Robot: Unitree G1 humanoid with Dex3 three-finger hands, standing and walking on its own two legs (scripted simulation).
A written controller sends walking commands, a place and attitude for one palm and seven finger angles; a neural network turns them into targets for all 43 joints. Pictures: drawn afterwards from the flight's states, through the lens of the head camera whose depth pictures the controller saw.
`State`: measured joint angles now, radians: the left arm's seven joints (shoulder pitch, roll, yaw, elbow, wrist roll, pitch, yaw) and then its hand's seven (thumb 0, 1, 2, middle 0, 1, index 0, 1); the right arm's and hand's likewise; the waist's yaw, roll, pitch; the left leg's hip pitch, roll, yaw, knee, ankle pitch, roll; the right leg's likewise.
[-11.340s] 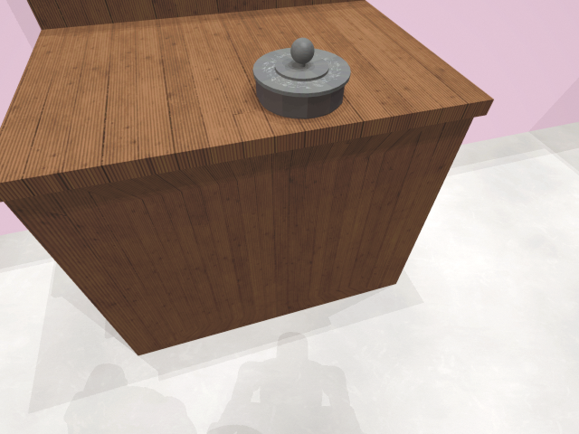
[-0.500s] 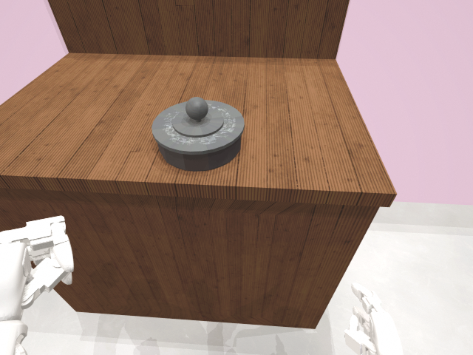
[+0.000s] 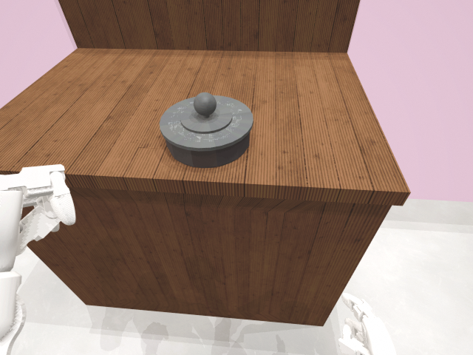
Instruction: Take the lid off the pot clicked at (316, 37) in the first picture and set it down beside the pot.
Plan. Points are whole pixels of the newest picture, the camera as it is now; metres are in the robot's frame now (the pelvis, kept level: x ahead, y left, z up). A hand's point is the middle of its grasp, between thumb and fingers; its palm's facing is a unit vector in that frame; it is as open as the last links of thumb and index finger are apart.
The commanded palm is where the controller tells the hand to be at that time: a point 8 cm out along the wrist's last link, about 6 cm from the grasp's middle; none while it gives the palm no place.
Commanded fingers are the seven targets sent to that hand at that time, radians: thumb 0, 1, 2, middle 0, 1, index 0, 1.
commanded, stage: reach forward and open the fingers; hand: left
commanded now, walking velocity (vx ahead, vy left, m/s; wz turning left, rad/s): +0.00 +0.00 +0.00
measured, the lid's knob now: (205, 104) +0.54 +0.16 +0.17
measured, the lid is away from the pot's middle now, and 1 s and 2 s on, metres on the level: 0.00 0.00 0.00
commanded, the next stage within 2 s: move the open hand above the knob in 1.52 s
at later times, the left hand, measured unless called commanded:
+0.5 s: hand (69, 189) +0.23 +0.25 +0.22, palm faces +0.24 -0.06 -0.97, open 4.4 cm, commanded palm +0.19 +0.25 +0.28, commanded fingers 0.00 -0.05 1.55 -1.08 -0.40 -1.08 -0.40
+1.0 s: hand (92, 156) +0.27 +0.23 +0.24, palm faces +0.04 +0.01 -1.00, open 9.5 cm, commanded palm +0.23 +0.23 +0.31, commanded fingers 0.00 -0.42 1.74 -0.92 -0.08 -0.92 -0.08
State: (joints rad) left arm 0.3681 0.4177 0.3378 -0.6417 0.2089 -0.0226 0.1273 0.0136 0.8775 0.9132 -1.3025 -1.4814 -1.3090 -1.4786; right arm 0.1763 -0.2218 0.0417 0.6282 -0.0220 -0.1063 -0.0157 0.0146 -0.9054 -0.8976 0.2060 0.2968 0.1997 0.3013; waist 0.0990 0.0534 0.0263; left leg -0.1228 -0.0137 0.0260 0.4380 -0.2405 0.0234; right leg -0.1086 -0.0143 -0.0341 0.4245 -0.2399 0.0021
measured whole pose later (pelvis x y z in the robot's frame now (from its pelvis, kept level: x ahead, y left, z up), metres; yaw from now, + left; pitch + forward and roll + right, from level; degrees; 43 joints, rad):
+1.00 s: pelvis -0.04 -0.02 +0.00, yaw +1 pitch -3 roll +1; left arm -0.36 0.73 0.05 -0.09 0.74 0.18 -0.44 0.00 -0.38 1.73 -0.96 -0.10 -0.97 -0.10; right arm 0.10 -0.31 0.04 0.63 0.06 0.02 -0.02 0.02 -0.91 -0.90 0.20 0.30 0.20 0.30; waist 0.07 0.14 0.00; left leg -0.21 -0.01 0.00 0.44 -0.17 0.00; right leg -0.21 -0.01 -0.06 0.48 -0.21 -0.02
